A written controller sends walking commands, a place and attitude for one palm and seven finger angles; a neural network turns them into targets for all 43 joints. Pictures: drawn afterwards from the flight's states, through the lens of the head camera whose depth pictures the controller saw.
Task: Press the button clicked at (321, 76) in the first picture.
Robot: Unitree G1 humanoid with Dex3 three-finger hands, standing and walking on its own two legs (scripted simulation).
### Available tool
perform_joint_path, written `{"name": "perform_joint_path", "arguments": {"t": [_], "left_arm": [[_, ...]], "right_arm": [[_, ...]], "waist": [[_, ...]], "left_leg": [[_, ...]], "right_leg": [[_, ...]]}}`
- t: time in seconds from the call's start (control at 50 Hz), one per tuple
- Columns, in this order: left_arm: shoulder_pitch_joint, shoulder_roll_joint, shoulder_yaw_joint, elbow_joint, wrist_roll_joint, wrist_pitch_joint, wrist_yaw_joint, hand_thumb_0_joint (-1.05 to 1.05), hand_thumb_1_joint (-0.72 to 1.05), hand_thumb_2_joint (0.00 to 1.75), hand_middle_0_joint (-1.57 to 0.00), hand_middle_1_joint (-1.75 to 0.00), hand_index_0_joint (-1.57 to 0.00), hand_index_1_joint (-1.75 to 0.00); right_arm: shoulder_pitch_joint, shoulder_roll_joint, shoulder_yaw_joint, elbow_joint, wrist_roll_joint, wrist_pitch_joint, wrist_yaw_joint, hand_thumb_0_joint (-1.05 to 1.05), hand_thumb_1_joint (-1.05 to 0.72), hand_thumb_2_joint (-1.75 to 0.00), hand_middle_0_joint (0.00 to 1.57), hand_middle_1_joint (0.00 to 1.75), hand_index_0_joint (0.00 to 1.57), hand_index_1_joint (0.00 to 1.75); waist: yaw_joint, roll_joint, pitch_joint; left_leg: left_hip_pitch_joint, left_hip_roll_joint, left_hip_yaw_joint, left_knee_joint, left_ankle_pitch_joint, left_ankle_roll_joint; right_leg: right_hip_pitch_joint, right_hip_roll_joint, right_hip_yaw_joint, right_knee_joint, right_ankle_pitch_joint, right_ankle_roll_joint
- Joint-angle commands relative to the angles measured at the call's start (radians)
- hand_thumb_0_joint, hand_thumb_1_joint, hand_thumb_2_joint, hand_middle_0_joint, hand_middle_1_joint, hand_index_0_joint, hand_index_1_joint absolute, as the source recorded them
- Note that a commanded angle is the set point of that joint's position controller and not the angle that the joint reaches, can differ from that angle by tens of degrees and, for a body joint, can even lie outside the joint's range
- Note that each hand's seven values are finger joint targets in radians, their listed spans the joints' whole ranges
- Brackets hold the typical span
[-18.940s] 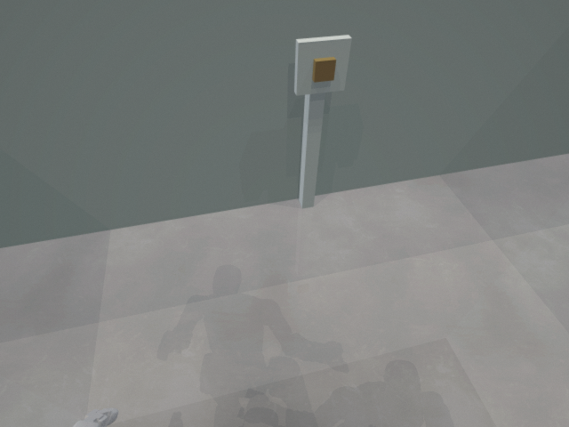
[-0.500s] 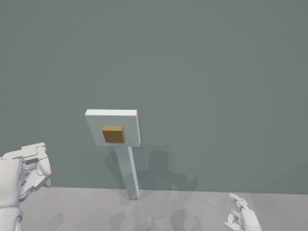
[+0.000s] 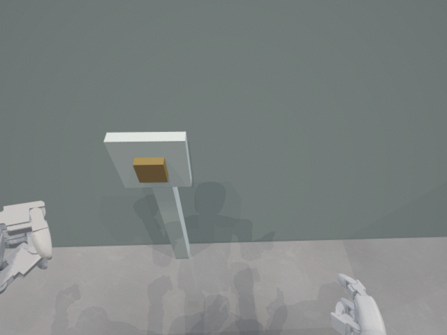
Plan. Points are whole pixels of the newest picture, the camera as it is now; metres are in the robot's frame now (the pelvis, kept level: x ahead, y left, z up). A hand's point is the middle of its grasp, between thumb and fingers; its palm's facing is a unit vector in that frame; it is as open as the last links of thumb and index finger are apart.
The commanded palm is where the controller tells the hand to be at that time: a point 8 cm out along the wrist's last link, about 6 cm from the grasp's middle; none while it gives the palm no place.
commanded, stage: step back with the hand held close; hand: left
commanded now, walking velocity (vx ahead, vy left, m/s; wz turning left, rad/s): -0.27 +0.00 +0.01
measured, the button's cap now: (151, 169) +0.48 +0.21 -0.05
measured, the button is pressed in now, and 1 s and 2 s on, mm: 0 0 0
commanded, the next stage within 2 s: stop stepping back and stand still in 1.00 s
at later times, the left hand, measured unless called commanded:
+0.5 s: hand out of the picture +0.13 +0.25 +0.16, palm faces +0.38 -0.80 -0.47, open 3.1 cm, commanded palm +0.06 +0.29 +0.18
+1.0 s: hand out of the picture +0.07 +0.26 +0.16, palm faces +0.33 -0.85 -0.41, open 3.1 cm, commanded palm +0.00 +0.30 +0.18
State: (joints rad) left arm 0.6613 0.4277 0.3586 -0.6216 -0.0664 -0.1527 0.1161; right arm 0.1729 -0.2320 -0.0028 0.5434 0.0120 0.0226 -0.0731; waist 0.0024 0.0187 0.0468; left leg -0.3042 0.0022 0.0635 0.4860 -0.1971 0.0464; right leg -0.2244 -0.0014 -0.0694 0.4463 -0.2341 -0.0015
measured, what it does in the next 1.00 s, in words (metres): walks backwards: left foot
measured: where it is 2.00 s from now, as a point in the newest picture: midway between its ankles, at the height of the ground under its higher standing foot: outside the picture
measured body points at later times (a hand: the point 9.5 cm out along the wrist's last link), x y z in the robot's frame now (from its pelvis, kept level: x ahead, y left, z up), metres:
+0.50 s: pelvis -0.06 +0.01 -0.01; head -0.03 +0.03 +0.44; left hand +0.10 +0.29 +0.18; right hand +0.13 -0.22 -0.08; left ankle +0.04 +0.09 -0.74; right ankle -0.02 -0.11 -0.74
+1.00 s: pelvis -0.13 +0.02 +0.00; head -0.09 +0.07 +0.45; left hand +0.04 +0.31 +0.18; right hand +0.06 -0.20 -0.06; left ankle -0.07 +0.10 -0.74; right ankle -0.15 -0.12 -0.68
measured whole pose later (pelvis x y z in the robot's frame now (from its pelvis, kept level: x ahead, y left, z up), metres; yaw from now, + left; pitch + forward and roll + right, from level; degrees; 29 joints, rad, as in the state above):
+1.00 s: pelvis -0.13 +0.02 +0.00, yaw +0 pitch +3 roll -4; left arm 0.61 0.44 0.40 -0.67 -0.05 -0.20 0.14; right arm 0.14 -0.14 0.01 0.59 -0.02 -0.09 -0.03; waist 0.00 -0.04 0.03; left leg -0.39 0.04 0.02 0.50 -0.16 0.05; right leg -0.45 0.08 0.03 0.93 -0.44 0.02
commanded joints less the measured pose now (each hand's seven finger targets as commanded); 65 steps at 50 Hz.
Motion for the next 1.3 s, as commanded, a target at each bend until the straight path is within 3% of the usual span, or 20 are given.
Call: {"name": "perform_joint_path", "arguments": {"t": [0.0,0.14,0.32,0.42,0.5,0.58,0.66,0.72,0.76,0.78,0.8,0.84,0.86,0.96,1.08,1.16,1.2,1.22,1.24,1.28], "left_arm": [[0.020,0.114,0.126,-0.163,-0.002,-0.063,0.031,0.00,0.90,0.90,-1.30,-1.50,-1.30,-1.50],[-0.010,0.120,0.134,-0.188,0.014,-0.078,0.035,0.00,0.90,0.90,-1.30,-1.50,-1.30,-1.50],[-0.041,0.122,0.128,-0.239,0.032,-0.115,0.054,0.00,0.90,0.90,-1.30,-1.50,-1.30,-1.50],[-0.038,0.116,0.145,-0.216,0.045,-0.130,0.051,0.00,0.90,0.90,-1.30,-1.50,-1.30,-1.50],[-0.024,0.128,0.169,-0.201,0.044,-0.140,0.037,0.00,0.90,0.90,-1.30,-1.50,-1.30,-1.50],[-0.031,0.135,0.163,-0.238,0.026,-0.152,0.031,0.00,0.90,0.90,-1.30,-1.50,-1.30,-1.50],[-0.041,0.156,0.143,-0.235,0.018,-0.142,0.054,0.00,0.90,0.90,-1.30,-1.50,-1.30,-1.50],[-0.049,0.162,0.152,-0.218,0.029,-0.124,0.065,0.00,0.90,0.90,-1.30,-1.50,-1.30,-1.50],[-0.056,0.160,0.150,-0.208,0.029,-0.121,0.061,0.00,0.90,0.90,-1.30,-1.50,-1.30,-1.50],[-0.057,0.154,0.147,-0.213,0.026,-0.127,0.058,0.00,0.90,0.90,-1.30,-1.50,-1.30,-1.50],[-0.077,0.161,0.151,-0.233,0.031,-0.137,0.053,0.00,0.90,0.90,-1.30,-1.50,-1.30,-1.50],[-0.046,0.152,0.150,-0.174,0.030,-0.143,0.048,0.00,0.90,0.90,-1.30,-1.50,-1.30,-1.50],[-0.026,0.148,0.155,-0.207,0.018,-0.144,0.038,0.00,0.90,0.90,-1.30,-1.50,-1.30,-1.50],[-0.026,0.103,0.094,-0.332,0.009,-0.114,0.032,0.00,0.90,0.90,-1.30,-1.50,-1.30,-1.50],[-0.022,0.123,0.117,-0.299,0.000,-0.091,0.042,0.00,0.90,0.90,-1.30,-1.50,-1.30,-1.50],[0.098,0.153,0.164,-0.287,-0.023,-0.076,0.043,0.00,0.90,0.90,-1.30,-1.50,-1.30,-1.50],[0.131,0.185,0.184,-0.288,-0.021,-0.076,0.034,0.00,0.90,0.90,-1.30,-1.50,-1.30,-1.50],[0.130,0.213,0.204,-0.281,-0.024,-0.082,0.036,0.00,0.90,0.90,-1.30,-1.50,-1.30,-1.50],[0.117,0.233,0.237,-0.292,-0.038,-0.083,0.050,0.00,0.90,0.90,-1.30,-1.50,-1.30,-1.50],[0.026,0.178,0.189,-0.223,-0.028,-0.073,0.056,0.00,0.90,0.90,-1.30,-1.50,-1.30,-1.50]], "right_arm": [[-0.094,-0.124,-0.050,-0.165,-0.003,-0.060,-0.012,0.00,-0.90,-0.90,0.20,0.30,0.20,0.30],[-0.099,-0.132,-0.050,-0.174,-0.004,-0.081,-0.013,0.00,-0.90,-0.90,0.20,0.30,0.20,0.30],[-0.070,-0.129,-0.045,-0.161,-0.020,-0.115,-0.014,0.00,-0.90,-0.90,0.20,0.30,0.20,0.30],[-0.085,-0.135,-0.045,-0.155,-0.023,-0.135,-0.018,0.00,-0.90,-0.90,0.20,0.30,0.20,0.30],[-0.092,-0.129,-0.053,-0.150,-0.026,-0.142,-0.010,0.00,-0.90,-0.90,0.20,0.30,0.20,0.30],[-0.076,-0.116,-0.056,-0.130,-0.020,-0.142,0.003,0.00,-0.90,-0.90,0.20,0.30,0.20,0.30],[-0.055,-0.088,-0.069,-0.092,-0.012,-0.117,0.015,0.00,-0.90,-0.90,0.20,0.30,0.20,0.30],[-0.088,-0.067,-0.054,-0.096,-0.023,-0.092,0.009,0.00,-0.90,-0.90,0.20,0.30,0.20,0.30],[-0.096,-0.064,-0.039,-0.090,-0.022,-0.080,-0.006,0.00,-0.90,-0.90,0.20,0.30,0.20,0.30],[-0.102,-0.080,-0.041,-0.087,-0.018,-0.083,-0.015,0.00,-0.90,-0.90,0.20,0.30,0.20,0.30],[-0.109,-0.103,-0.054,-0.096,-0.020,-0.089,-0.016,0.00,-0.90,-0.90,0.20,0.30,0.20,0.30],[-0.067,-0.070,-0.068,-0.082,-0.030,-0.126,0.001,0.00,-0.90,-0.90,0.20,0.30,0.20,0.30],[-0.068,-0.078,-0.063,-0.091,-0.047,-0.142,0.007,0.00,-0.90,-0.90,0.20,0.30,0.20,0.30],[-0.046,-0.097,-0.069,-0.073,-0.031,-0.175,0.039,0.00,-0.90,-0.90,0.20,0.30,0.20,0.30],[-0.072,-0.089,-0.049,-0.059,-0.046,-0.186,0.032,0.00,-0.90,-0.90,0.20,0.30,0.20,0.30],[-0.064,-0.084,-0.040,-0.103,-0.034,-0.173,0.030,0.00,-0.90,-0.90,0.20,0.30,0.20,0.30],[-0.058,-0.079,-0.039,-0.109,-0.029,-0.147,0.029,0.00,-0.90,-0.90,0.20,0.30,0.20,0.30],[-0.055,-0.075,-0.041,-0.098,-0.029,-0.128,0.029,0.00,-0.90,-0.90,0.20,0.30,0.20,0.30],[-0.058,-0.084,-0.032,-0.086,-0.037,-0.118,0.031,0.00,-0.90,-0.90,0.20,0.30,0.20,0.30],[-0.003,-0.077,-0.043,-0.057,-0.006,-0.126,0.024,0.00,-0.90,-0.90,0.20,0.30,0.20,0.30]], "waist": [[0.004,0.060,-0.183],[-0.002,0.043,-0.139],[-0.013,0.065,-0.103],[-0.002,0.174,-0.120],[0.000,0.122,-0.125],[-0.010,0.004,-0.196],[-0.020,-0.157,-0.209],[-0.020,-0.133,-0.170],[-0.032,-0.081,-0.116],[-0.030,0.038,-0.123],[-0.016,0.187,-0.154],[-0.015,0.185,-0.225],[-0.001,0.217,-0.272],[-0.008,0.146,-0.264],[-0.013,0.246,-0.217],[0.000,0.280,-0.240],[-0.006,0.108,-0.219],[-0.007,-0.098,-0.186],[0.011,-0.172,-0.182],[-0.013,-0.199,-0.195]], "left_leg": [[0.020,0.114,-0.144,-0.109,0.202,0.012],[-0.199,0.121,-0.177,-0.158,-0.169,0.035],[-0.196,0.102,-0.190,-0.116,-0.323,0.021],[-0.386,0.205,-0.309,-0.287,-0.442,0.067],[-0.429,0.217,-0.306,-0.242,-0.403,0.088],[-0.235,0.121,-0.197,-0.061,-0.179,0.035],[0.004,-0.019,-0.088,0.365,-0.185,-0.056],[-0.065,0.003,-0.113,0.370,-0.197,-0.056],[-0.014,0.011,-0.105,0.028,-0.065,-0.051],[-0.002,0.049,-0.123,-0.139,0.154,-0.036],[-0.023,0.209,-0.292,-0.169,0.420,0.018],[0.112,0.331,-0.307,-0.110,0.733,0.086],[0.041,0.356,-0.348,-0.129,0.655,0.097],[0.179,0.296,-0.213,-0.107,0.634,0.088],[0.054,0.270,-0.230,-0.308,0.014,0.071],[-0.021,0.129,-0.139,-0.340,-0.323,-0.022],[-0.008,0.010,-0.012,-0.120,-0.263,-0.074],[0.057,-0.021,-0.006,0.201,-0.170,-0.078],[-0.009,-0.032,-0.053,0.412,-0.130,-0.071],[-0.238,-0.009,-0.108,0.551,-0.115,-0.069]], "right_leg": [[0.074,-0.022,0.068,0.025,0.209,0.014],[0.144,-0.025,0.111,0.046,0.109,0.008],[0.011,-0.042,0.143,-0.047,-0.177,-0.014],[0.211,0.056,0.080,0.204,0.004,0.012],[0.232,0.065,0.123,0.237,0.039,0.010],[0.101,-0.008,0.235,0.090,0.188,-0.009],[-0.237,-0.275,0.450,-0.195,0.005,-0.133],[-0.170,-0.264,0.353,-0.145,0.239,-0.149],[-0.147,-0.147,0.230,-0.030,0.324,-0.075],[-0.093,-0.051,0.166,0.081,0.327,-0.023],[-0.069,0.040,0.108,0.234,0.193,0.015],[-0.200,0.070,0.139,0.460,-0.217,0.003],[-0.165,0.066,0.159,0.572,-0.289,0.010],[-0.235,0.056,0.091,0.510,-0.222,0.031],[-0.114,0.076,0.031,0.370,-0.286,0.024],[0.125,0.112,-0.081,-0.030,-0.237,-0.019],[0.112,0.003,0.000,-0.243,-0.163,-0.048],[-0.116,-0.183,0.189,-0.339,-0.216,-0.091],[-0.202,-0.345,0.330,-0.372,-0.194,-0.148],[-0.026,-0.334,0.272,-0.265,-0.085,-0.163]]}}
